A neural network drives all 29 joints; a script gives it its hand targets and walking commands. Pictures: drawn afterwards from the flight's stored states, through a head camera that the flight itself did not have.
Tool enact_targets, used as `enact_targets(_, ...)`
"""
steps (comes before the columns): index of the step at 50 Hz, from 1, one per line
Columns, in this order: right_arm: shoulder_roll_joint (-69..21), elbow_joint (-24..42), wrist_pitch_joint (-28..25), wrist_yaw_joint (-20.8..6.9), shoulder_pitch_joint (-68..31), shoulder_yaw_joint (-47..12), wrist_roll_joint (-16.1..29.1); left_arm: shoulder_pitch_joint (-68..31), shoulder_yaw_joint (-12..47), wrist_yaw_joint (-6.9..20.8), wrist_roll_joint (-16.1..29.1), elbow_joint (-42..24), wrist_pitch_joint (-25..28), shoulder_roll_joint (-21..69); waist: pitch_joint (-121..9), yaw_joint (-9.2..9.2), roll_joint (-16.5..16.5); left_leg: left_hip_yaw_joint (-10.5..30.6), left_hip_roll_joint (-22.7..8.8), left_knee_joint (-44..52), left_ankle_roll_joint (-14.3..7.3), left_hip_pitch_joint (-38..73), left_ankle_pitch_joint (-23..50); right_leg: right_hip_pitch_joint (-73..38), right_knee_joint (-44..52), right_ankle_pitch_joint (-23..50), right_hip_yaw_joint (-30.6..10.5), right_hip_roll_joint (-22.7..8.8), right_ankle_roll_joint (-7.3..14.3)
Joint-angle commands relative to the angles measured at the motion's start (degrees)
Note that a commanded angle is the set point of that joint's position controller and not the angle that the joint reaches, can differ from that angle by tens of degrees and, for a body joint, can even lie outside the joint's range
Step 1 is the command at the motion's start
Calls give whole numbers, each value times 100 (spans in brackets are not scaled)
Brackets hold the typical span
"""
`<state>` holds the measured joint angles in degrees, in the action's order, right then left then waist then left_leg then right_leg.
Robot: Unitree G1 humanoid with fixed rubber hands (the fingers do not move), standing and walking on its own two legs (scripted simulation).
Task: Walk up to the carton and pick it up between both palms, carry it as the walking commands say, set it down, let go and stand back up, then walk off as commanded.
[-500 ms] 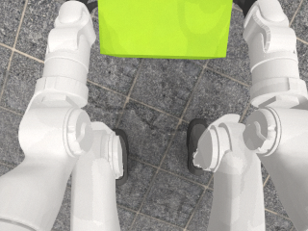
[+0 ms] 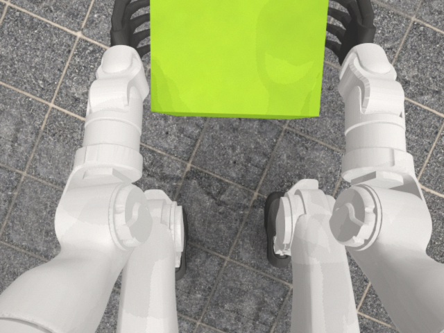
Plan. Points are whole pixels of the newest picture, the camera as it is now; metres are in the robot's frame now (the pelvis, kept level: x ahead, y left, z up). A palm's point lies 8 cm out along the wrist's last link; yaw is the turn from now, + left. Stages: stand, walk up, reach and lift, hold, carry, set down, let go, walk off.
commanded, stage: reach and lift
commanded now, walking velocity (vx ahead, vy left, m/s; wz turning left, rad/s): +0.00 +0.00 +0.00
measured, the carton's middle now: (236, 34) +0.57 -0.05 -0.18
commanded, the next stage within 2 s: none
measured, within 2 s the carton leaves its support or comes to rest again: neither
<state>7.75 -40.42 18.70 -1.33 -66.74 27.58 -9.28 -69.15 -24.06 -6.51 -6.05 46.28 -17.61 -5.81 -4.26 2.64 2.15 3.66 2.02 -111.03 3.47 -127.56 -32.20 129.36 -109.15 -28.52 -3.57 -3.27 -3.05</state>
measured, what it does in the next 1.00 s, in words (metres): rises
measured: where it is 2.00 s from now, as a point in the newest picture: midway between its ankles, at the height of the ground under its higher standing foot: (226, 248)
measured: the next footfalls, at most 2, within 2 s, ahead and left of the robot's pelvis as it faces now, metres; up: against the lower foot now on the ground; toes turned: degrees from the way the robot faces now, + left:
none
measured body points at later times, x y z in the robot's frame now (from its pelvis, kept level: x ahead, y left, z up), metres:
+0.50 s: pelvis +0.01 +0.00 +0.05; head +0.29 -0.01 +0.40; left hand +0.53 +0.13 -0.04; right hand +0.51 -0.21 -0.03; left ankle +0.09 +0.14 -0.40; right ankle +0.11 -0.15 -0.40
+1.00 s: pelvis +0.02 +0.00 +0.11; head +0.27 -0.01 +0.49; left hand +0.51 +0.13 +0.04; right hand +0.49 -0.20 +0.05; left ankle +0.09 +0.14 -0.40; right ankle +0.11 -0.15 -0.40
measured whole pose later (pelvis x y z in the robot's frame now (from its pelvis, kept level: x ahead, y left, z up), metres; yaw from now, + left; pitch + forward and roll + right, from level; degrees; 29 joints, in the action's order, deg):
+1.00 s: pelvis +0.02 +0.00 +0.11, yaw +0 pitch +47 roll +0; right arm 0.1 -33.1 22.3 -3.9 -51.8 30.8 -14.3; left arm -54.6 -27.3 -1.3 -12.6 37.9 -22.7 0.5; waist -15.8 2.0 1.5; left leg 2.9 1.1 -89.2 2.5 -107.1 -29.1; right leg 108.9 -87.6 -25.8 -3.1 -2.9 -3.0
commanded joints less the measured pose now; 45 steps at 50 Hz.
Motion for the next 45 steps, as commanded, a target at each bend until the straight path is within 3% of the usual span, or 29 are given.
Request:
enact_targets(1,-4873,-74,72,-1589,-3287,-2894,729,-3484,2522,1675,723,-465,64,5322,-6137,165,-110,-1108,798,1201,-134,2757,1403,-3807,900,1654,1023,918,169)
enact_targets(4,-4875,-42,139,-1627,-3245,-2877,674,-3487,2554,1719,705,-473,-11,5417,-6278,230,-110,-1037,794,1341,-139,3031,1396,-3744,978,1643,1108,929,155)
enact_targets(5,-4971,-62,148,-1645,-3226,-2904,726,-3419,2542,1725,663,-534,-39,5379,-6272,104,7,-1101,803,1368,-122,3097,1410,-3774,1040,1615,1031,947,180)
enact_targets(6,-4860,-69,184,-1654,-3220,-2866,673,-3421,2541,1731,682,-553,-64,5451,-6266,242,-60,-1080,773,1417,-135,3122,1372,-3649,1087,1549,1115,939,174)
enact_targets(9,-5040,-136,247,-1670,-3047,-2832,630,-3501,2646,1815,687,-635,-138,5488,-6271,236,-60,-1083,799,1539,-93,3188,1387,-3842,1234,1607,1094,971,194)
enact_targets(10,-5070,-20,242,-1677,-3054,-2847,614,-3425,2575,1835,628,-615,-172,5597,-6495,141,32,-1110,816,1620,-79,3273,1401,-4012,1296,1590,1088,965,191)
enact_targets(12,-5076,-124,295,-1710,-2969,-2814,601,-3335,2604,1859,592,-536,-217,5569,-6334,240,-18,-1054,782,1702,-97,3356,1333,-3830,1335,1522,1123,1002,177)
enact_targets(13,-5178,60,281,-1728,-3016,-2915,698,-3411,2717,1877,655,-783,-219,5589,-6574,91,97,-1081,827,1747,-82,3516,1487,-4047,1327,1628,1089,1003,186)
enact_targets(14,-5095,-17,303,-1737,-3007,-2863,648,-3275,2636,1891,618,-623,-251,5602,-6450,206,15,-1051,826,1789,-100,3384,1419,-3982,1408,1576,1098,1021,186)
enact_targets(16,-5136,-18,331,-1733,-2881,-2848,604,-3186,2637,1916,592,-647,-259,5663,-6411,179,-48,-1058,818,1891,-72,3460,1448,-4041,1520,1580,1115,1039,173)
enact_targets(17,-5137,-17,309,-1735,-2871,-2868,640,-3133,2598,1936,564,-507,-291,5719,-6394,112,98,-1095,827,1939,-71,3456,1389,-4133,1552,1575,1041,1029,192)
enact_targets(18,-5083,-158,341,-1749,-2711,-2720,478,-3012,2507,1944,520,-393,-312,5748,-6177,264,52,-995,811,2010,-93,3458,1312,-3971,1596,1499,1084,1027,219)
enact_targets(19,-5171,-76,320,-1765,-2800,-2765,549,-2900,2516,1958,504,-415,-295,5717,-6202,121,6,-1028,828,2011,-119,3576,1342,-3925,1617,1444,1084,1037,198)
enact_targets(20,-5112,-58,329,-1774,-2725,-2740,496,-2885,2506,1970,465,-402,-291,5750,-6173,211,27,-998,797,2051,-115,3616,1491,-3955,1688,1619,1090,1046,201)
enact_targets(21,-5136,-139,335,-1779,-2651,-2753,530,-2879,2459,1980,484,-481,-270,5610,-6075,67,-8,-1033,816,2068,-107,3483,1407,-4022,1700,1524,1044,1030,213)
enact_targets(22,-5199,-66,326,-1780,-2663,-2758,516,-2882,2540,2000,514,-502,-269,5739,-6260,164,-42,-1029,820,2119,-96,3543,1472,-4144,1749,1613,1056,1051,194)
enact_targets(23,-5206,-31,324,-1777,-2580,-2814,563,-2883,2626,2009,522,-559,-265,5759,-6227,102,65,-1040,810,2171,-63,3576,1551,-4259,1801,1748,1030,1057,209)
enact_targets(26,-5308,197,335,-1773,-2661,-2920,608,-2863,2622,2022,577,-754,-268,5799,-6565,132,-126,-997,852,2281,-92,3820,1649,-4554,1891,1790,1066,1084,170)
enact_targets(28,-5327,136,373,-1788,-2629,-2946,606,-2755,2605,2041,521,-655,-316,5796,-6394,102,-103,-1002,842,2369,-106,3764,1504,-4506,1970,1686,1015,1094,190)
enact_targets(29,-5288,123,383,-1785,-2560,-2923,553,-2716,2582,2038,507,-587,-324,5802,-6260,182,-114,-987,834,2435,-80,3807,1510,-4462,2036,1688,1075,1108,181)
enact_targets(30,-5386,35,385,-1795,-2461,-2908,562,-2591,2574,2047,490,-601,-329,5882,-6409,48,-58,-1036,870,2439,-83,3871,1480,-4615,2076,1625,1014,1094,205)
enact_targets(33,-5452,66,404,-1794,-2360,-2914,530,-2548,2617,2082,475,-672,-332,5875,-6439,135,-96,-996,856,2542,-107,3962,1600,-4778,2164,1790,1007,1114,193)
enact_targets(35,-5480,113,416,-1777,-2245,-2943,489,-2533,2626,2131,473,-756,-316,5844,-6337,110,-300,-981,860,2639,-109,3847,1608,-4970,2284,1847,1012,1135,157)
enact_targets(36,-5634,62,422,-1793,-2078,-2938,535,-2425,2639,2150,468,-746,-343,5917,-6466,58,-94,-959,841,2700,-122,4164,1681,-4922,2311,1888,955,1132,204)
enact_targets(37,-5493,-188,445,-1783,-1985,-2803,417,-2330,2488,2150,386,-523,-366,5834,-6032,113,-123,-982,839,2733,-111,3895,1519,-4760,2389,1702,959,1123,213)
enact_targets(38,-5543,-132,438,-1797,-1977,-2809,437,-2163,2437,2158,301,-444,-366,5840,-5924,19,-83,-1016,850,2788,-116,3947,1472,-4821,2481,1675,914,1138,220)
enact_targets(42,-5583,61,395,-1793,-1945,-2867,450,-2205,2657,2190,436,-751,-330,6020,-6218,117,-96,-932,855,2917,-92,4372,1663,-5022,2579,1787,996,1153,217)
enact_targets(44,-5590,242,393,-1817,-2024,-2978,489,-2062,2637,2194,421,-685,-379,6103,-6359,24,-27,-960,861,2998,-83,4428,1665,-5178,2691,1809,903,1137,229)
enact_targets(45,-5541,302,383,-1837,-1944,-2986,464,-2040,2696,2185,375,-665,-386,6149,-6335,115,77,-899,838,3066,-72,4664,1783,-5089,2694,1898,961,1139,224)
